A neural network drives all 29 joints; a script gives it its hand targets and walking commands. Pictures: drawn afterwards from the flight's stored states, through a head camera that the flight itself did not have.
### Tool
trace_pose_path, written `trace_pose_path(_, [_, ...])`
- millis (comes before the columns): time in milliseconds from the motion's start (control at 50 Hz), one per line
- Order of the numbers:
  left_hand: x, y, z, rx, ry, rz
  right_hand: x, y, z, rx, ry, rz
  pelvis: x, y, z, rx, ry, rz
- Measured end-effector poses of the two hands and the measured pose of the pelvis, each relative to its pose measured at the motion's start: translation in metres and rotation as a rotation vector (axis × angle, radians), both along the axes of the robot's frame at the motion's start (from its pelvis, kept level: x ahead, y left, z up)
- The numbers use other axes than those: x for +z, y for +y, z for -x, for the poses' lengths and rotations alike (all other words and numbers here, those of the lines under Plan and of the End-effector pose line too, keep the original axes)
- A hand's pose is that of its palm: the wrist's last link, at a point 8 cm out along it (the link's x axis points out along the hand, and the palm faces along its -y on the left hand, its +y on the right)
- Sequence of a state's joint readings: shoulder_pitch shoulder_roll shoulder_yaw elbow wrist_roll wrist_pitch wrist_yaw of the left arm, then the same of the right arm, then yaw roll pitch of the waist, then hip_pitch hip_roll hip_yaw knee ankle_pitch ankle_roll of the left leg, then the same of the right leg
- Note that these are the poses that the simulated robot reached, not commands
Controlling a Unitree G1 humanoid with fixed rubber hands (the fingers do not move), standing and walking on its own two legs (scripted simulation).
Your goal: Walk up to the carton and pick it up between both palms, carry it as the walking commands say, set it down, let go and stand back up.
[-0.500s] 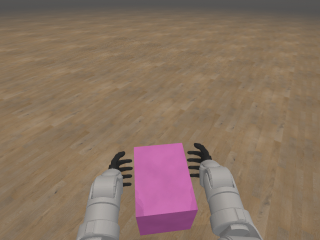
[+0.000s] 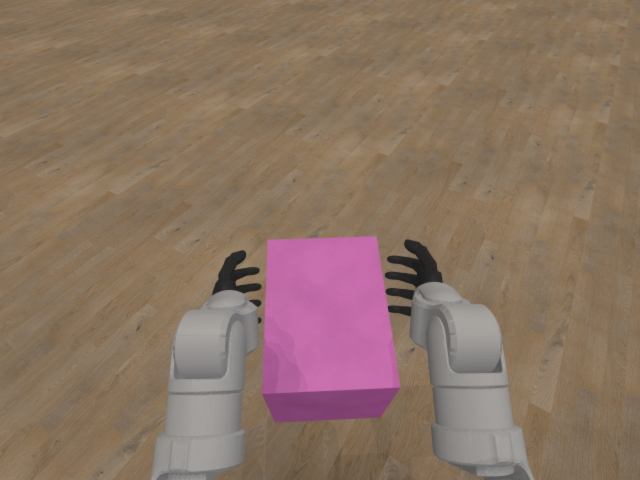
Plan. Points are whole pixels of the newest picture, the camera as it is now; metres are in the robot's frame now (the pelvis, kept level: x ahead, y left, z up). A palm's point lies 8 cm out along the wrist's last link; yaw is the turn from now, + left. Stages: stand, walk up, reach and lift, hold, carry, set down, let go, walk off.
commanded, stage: carry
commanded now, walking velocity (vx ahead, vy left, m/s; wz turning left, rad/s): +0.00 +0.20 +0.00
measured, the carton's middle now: (325, 330) +0.33 +0.01 +0.00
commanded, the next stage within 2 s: none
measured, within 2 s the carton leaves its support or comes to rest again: neither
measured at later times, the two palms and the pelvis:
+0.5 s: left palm (203, 348) +0.25 +0.14 +0.10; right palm (418, 342) +0.25 -0.09 +0.11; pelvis -0.06 +0.04 +0.02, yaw -1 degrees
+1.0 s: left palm (26, 405) +0.20 +0.31 +0.08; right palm (258, 377) +0.22 +0.08 +0.08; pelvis -0.11 +0.18 +0.00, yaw +2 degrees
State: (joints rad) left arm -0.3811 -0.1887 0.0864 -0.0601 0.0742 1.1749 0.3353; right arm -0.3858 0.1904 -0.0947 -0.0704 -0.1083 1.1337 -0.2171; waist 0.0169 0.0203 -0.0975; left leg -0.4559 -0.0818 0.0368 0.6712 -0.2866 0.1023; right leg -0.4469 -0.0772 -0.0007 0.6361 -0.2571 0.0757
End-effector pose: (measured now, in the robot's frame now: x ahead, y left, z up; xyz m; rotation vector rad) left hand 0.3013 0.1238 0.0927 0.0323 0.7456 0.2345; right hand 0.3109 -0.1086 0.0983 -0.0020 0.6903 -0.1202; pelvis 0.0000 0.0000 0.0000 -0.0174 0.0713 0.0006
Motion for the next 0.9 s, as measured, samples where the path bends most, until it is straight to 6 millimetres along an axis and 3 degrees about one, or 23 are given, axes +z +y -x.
trace_pose_path(140, [0.004, 0.021, 0.024, 0.014, 0.07, 0.007, 0.013, 0.022, 0.019, 0.023, 0.065, 0.025, 0.005, 0.015, 0.01, -0.014, -0.01, 0.009])
trace_pose_path(280, [0.021, 0.015, 0.029, 0.017, 0.103, -0.05, 0.014, 0.021, 0.032, -0.055, 0.094, 0.005, 0.014, 0.027, 0.033, -0.01, 0.033, 0.023])
trace_pose_path(400, [0.008, 0.011, 0.039, -0.017, 0.134, -0.037, 0.0, 0.016, 0.051, -0.104, 0.122, 0.003, 0.01, 0.033, 0.05, -0.029, 0.034, 0.004])
trace_pose_path(520, [0.006, 0.022, 0.054, -0.037, 0.14, 0.005, 0.014, 0.027, 0.061, -0.123, 0.119, 0.029, 0.019, 0.044, 0.06, -0.016, 0.004, -0.041])
trace_pose_path(600, [0.019, 0.043, 0.052, -0.028, 0.085, -0.024, 0.025, 0.05, 0.057, -0.133, 0.047, -0.012, 0.018, 0.068, 0.064, -0.015, 0.011, -0.056])
trace_pose_path(660, [0.02, 0.068, 0.05, -0.03, 0.083, -0.036, 0.019, 0.074, 0.057, -0.13, 0.043, -0.03, 0.015, 0.094, 0.064, -0.017, 0.021, -0.064])
trace_pose_path(720, [0.009, 0.1, 0.052, -0.022, 0.097, -0.035, 0.005, 0.104, 0.06, -0.105, 0.06, -0.01, 0.005, 0.121, 0.065, -0.003, 0.021, -0.053])
trace_pose_path(800, [-0.011, 0.14, 0.073, 0.044, 0.156, 0.018, -0.004, 0.143, 0.069, -0.017, 0.137, 0.042, 0.01, 0.137, 0.075, -0.017, 0.015, -0.027])
trace_pose_path(900, [-0.021, 0.167, 0.094, 0.119, 0.127, 0.056, -0.004, 0.174, 0.071, 0.028, 0.102, 0.079, 0.001, 0.148, 0.092, 0.008, 0.012, -0.047])
